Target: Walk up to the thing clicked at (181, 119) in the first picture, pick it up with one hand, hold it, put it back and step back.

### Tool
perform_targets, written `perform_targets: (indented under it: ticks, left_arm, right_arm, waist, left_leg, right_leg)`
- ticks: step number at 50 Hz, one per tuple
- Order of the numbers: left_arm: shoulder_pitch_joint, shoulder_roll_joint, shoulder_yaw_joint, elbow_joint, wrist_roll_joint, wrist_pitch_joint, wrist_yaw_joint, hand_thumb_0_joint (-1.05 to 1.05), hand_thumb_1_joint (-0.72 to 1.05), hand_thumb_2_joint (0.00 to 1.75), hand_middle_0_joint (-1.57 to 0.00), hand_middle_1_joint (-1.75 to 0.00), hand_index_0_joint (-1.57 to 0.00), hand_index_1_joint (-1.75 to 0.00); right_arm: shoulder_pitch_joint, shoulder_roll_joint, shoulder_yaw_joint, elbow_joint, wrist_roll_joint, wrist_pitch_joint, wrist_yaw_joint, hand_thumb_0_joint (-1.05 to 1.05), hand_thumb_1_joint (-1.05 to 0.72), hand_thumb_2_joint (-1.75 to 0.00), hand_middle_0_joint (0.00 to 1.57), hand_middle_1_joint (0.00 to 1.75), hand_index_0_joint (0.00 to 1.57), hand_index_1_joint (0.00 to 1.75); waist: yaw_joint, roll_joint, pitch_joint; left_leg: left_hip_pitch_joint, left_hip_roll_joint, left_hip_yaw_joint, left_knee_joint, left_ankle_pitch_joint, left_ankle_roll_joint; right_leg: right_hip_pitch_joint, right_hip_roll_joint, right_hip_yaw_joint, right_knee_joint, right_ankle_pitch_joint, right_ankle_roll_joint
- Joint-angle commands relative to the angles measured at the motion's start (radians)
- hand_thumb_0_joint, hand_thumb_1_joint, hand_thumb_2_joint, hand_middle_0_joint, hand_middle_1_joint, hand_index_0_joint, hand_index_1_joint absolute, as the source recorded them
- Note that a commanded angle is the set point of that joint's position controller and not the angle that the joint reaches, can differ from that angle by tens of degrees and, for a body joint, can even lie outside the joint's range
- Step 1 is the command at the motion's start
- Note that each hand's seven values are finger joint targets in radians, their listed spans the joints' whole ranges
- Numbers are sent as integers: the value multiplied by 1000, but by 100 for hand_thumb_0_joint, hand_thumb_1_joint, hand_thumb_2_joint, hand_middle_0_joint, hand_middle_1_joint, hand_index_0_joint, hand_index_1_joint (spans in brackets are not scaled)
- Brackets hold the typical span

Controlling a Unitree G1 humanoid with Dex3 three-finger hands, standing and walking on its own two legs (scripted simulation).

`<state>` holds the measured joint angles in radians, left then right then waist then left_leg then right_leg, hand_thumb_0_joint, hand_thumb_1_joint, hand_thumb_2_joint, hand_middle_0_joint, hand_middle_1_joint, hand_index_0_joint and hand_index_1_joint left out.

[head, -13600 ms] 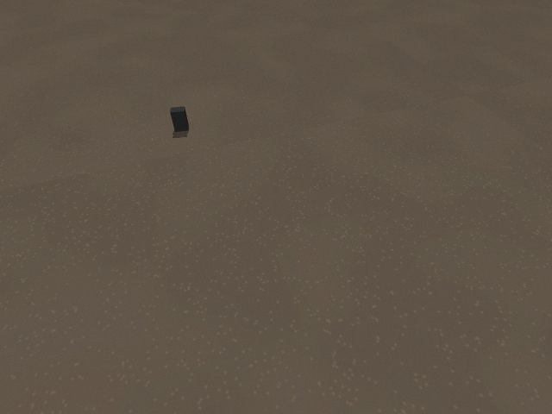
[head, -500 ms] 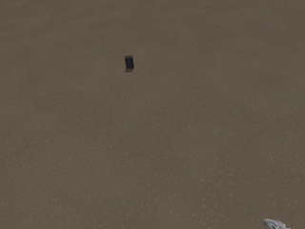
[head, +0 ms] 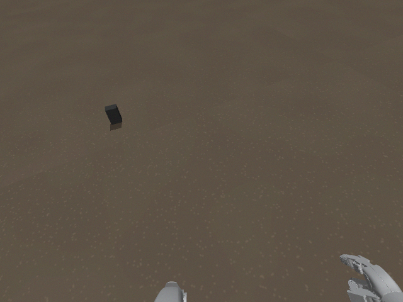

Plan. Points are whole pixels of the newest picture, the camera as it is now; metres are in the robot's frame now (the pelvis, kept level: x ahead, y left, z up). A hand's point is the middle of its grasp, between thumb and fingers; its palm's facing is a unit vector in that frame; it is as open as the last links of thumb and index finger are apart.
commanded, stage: walk up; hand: left
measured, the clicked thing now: (113, 114) +1.57 +0.84 -0.69
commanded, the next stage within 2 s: none
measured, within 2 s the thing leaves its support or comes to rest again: neither
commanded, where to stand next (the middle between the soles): +1.22 +1.10 m, yaw -64 degrees
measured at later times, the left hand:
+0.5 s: hand (86, 169) +0.53 +0.41 -0.09, palm faces -0.33 -0.77 -0.55, open 7.4 cm
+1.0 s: hand (59, 138) +0.75 +0.64 -0.16, palm faces -0.42 -0.68 -0.60, open 7.4 cm
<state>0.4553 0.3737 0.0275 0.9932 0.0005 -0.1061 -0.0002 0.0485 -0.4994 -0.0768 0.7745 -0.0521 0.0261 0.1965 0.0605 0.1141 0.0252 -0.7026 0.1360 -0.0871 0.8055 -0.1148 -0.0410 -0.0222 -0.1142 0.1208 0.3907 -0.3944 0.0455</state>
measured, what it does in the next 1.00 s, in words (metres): walks ahead, turning right: left foot, then right foot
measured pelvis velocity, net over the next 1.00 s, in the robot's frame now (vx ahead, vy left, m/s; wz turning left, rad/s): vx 0.55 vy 0.35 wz -0.51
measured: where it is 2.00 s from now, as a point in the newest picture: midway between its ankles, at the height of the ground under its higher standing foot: (118, 190)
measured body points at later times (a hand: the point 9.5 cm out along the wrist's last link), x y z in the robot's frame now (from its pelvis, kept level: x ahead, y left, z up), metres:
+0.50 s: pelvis +0.29 +0.17 -0.01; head +0.29 +0.13 +0.44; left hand +0.54 +0.45 -0.06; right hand +0.18 -0.16 -0.13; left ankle +0.20 +0.21 -0.72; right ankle +0.38 +0.05 -0.72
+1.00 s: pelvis +0.55 +0.35 -0.03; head +0.59 +0.34 +0.42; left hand +0.77 +0.67 -0.13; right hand +0.50 +0.01 -0.12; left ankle +0.66 +0.45 -0.72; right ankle +0.44 +0.18 -0.66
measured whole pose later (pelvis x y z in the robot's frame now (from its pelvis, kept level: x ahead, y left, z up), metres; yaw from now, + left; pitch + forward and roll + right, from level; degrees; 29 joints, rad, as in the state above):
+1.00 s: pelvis +0.55 +0.35 -0.03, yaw -29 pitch +1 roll -1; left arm 0.31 0.53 0.09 0.98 0.02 -0.04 0.12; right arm 0.20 -0.43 -0.10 0.72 -0.05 0.03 0.10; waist -0.03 0.01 0.06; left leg -0.52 0.11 0.05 0.92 -0.41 -0.03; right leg -0.58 -0.09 0.10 1.25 -0.49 -0.06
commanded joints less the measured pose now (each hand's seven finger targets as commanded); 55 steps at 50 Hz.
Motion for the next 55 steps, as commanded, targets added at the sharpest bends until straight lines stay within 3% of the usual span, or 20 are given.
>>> perform_targets:
  ticks: [1,3,4,5,6,10,16,21,24,25,26,28,29,35,40,44,45,47,51,55]
  left_arm:
    - [-188,427,113,-134,9,-23,49,0,90,90,-20,-30,-20,-30]
    - [-234,385,99,-167,19,-10,56,0,90,90,-20,-30,-20,-30]
    - [-154,280,64,-167,30,-7,59,0,90,90,-20,-30,-20,-30]
    - [-101,201,30,-173,18,-1,62,0,90,90,-20,-30,-20,-30]
    - [2,244,34,-161,-3,-4,75,0,90,90,-20,-30,-20,-30]
    - [-64,382,91,-62,-37,34,48,0,90,90,-20,-30,-20,-30]
    - [-220,321,79,-132,-20,53,24,0,90,90,-20,-30,-20,-30]
    - [-269,299,86,-168,-26,61,12,0,90,90,-20,-30,-20,-30]
    - [55,342,124,-96,-25,68,39,0,90,90,-20,-30,-20,-30]
    - [225,370,147,-54,-23,71,63,0,90,90,-20,-30,-20,-30]
    - [244,430,171,-64,-10,73,90,0,90,90,-20,-30,-20,-30]
    - [-60,466,155,-203,-26,63,128,0,90,90,-20,-30,-20,-30]
    - [-154,461,140,-236,-32,50,141,0,90,90,-20,-30,-20,-30]
    - [-273,421,127,-228,17,-24,113,0,90,90,-20,-30,-20,-30]
    - [-176,475,147,-179,45,-8,103,0,90,90,-20,-30,-20,-30]
    - [-282,403,129,-187,59,15,114,0,90,90,-20,-30,-20,-30]
    - [-235,269,92,-181,47,23,116,0,90,90,-20,-30,-20,-30]
    - [-115,253,73,-161,19,22,144,0,90,90,-20,-30,-20,-30]
    - [-70,347,102,-52,-26,27,118,0,90,90,-20,-30,-20,-30]
    - [-83,283,77,-66,-23,39,108,0,90,90,-20,-30,-20,-30]
  right_arm:
    - [-22,-146,-81,-107,7,-31,-16,0,-90,-90,20,30,20,30]
    - [312,-208,-130,-13,7,-30,-41,0,-90,-90,20,30,20,30]
    - [480,-276,-161,13,-2,-38,-69,0,-90,-90,20,30,20,30]
    - [459,-331,-170,-7,4,-52,-93,0,-90,-90,20,30,20,30]
    - [255,-393,-176,-53,40,-61,-109,0,-90,-90,20,30,20,30]
    - [34,-196,-123,-115,17,-56,-110,0,-90,-90,20,30,20,30]
    - [167,-139,-103,-102,9,-59,-109,0,-90,-90,20,30,20,30]
    - [146,-137,-102,-156,-7,-40,-98,0,-90,-90,20,30,20,30]
    - [67,-156,-111,-205,-4,-43,-115,0,-90,-90,20,30,20,30]
    - [80,-139,-103,-213,-11,-41,-123,0,-90,-90,20,30,20,30]
    - [141,-102,-85,-218,-21,-33,-122,0,-90,-90,20,30,20,30]
    - [229,-223,-116,-210,-18,-6,-124,0,-90,-90,20,30,20,30]
    - [174,-234,-114,-205,-17,3,-127,0,-90,-90,20,30,20,30]
    - [255,-170,-87,-151,-10,15,-71,0,-90,-90,20,30,20,30]
    - [140,-134,-91,-166,-1,36,-43,0,-90,-90,20,30,20,30]
    - [411,-178,-139,-74,-13,21,-76,0,-90,-90,20,30,20,30]
    - [475,-249,-154,-65,-33,3,-94,0,-90,-90,20,30,20,30]
    - [249,-375,-166,-115,-3,-18,-129,0,-90,-90,20,30,20,30]
    - [150,-194,-111,-136,-12,-24,-150,0,-90,-90,20,30,20,30]
    - [181,-128,-85,-135,-27,-16,-154,0,-90,-90,20,30,20,30]
  waist:
    - [-135,-238,-17]
    - [-291,-94,-175]
    - [-347,143,-265]
    - [-306,362,-264]
    - [-173,336,-275]
    - [-100,141,-91]
    - [-152,13,0]
    - [-141,-70,61]
    - [57,-144,-88]
    - [130,-291,-183]
    - [126,-431,-173]
    - [-22,-171,-146]
    - [-58,-75,-77]
    - [-166,-161,8]
    - [-117,-311,27]
    - [-308,-109,-96]
    - [-336,236,-65]
    - [-174,374,-69]
    - [-117,179,-56]
    - [-138,109,-77]
  left_leg:
    - [431,-48,117,-99,-20,2]
    - [818,-77,96,-155,-107,43]
    - [1041,3,-67,-244,-287,54]
    - [1050,198,-396,-416,-509,50]
    - [944,277,-688,-627,-575,114]
    - [499,103,-121,-558,-444,34]
    - [615,131,18,-569,-164,150]
    - [463,69,177,-557,-111,69]
    - [259,4,270,-99,459,-32]
    - [120,-48,252,207,225,-39]
    - [-160,-164,195,470,-476,-76]
    - [-220,-74,-125,723,-472,-101]
    - [-211,-20,-152,748,-410,-85]
    - [134,-5,-14,302,-167,51]
    - [239,5,91,140,-95,30]
    - [656,-74,109,-73,-274,46]
    - [637,49,-128,-369,-523,43]
    - [615,265,-555,-559,-402,152]
    - [559,117,-114,-335,-17,142]
    - [581,101,11,-306,316,195]
  right_leg:
    - [-333,-102,-2,-59,249,-185]
    - [-460,-58,-47,409,388,-141]
    - [-648,51,-81,744,-9,-89]
    - [-816,157,-85,983,-278,-109]
    - [-828,140,-19,1079,-164,-149]
    - [-624,-23,-48,841,134,-105]
    - [-666,-12,-145,524,135,-55]
    - [-447,27,-280,340,264,-75]
    - [69,80,-315,206,241,-124]
    - [285,40,-223,163,223,-148]
    - [404,-197,163,99,7,-273]
    - [165,-458,657,-119,-356,-420]
    - [18,-465,621,-163,-356,-431]
    - [-455,-116,-1,30,130,-222]
    - [-583,-88,-15,2,-169,-218]
    - [-777,-20,-112,441,-110,-146]
    - [-857,142,-193,786,-192,-103]
    - [-955,104,-61,1036,-176,-136]
    - [-799,25,-81,834,24,-97]
    - [-654,55,-169,619,11,-69]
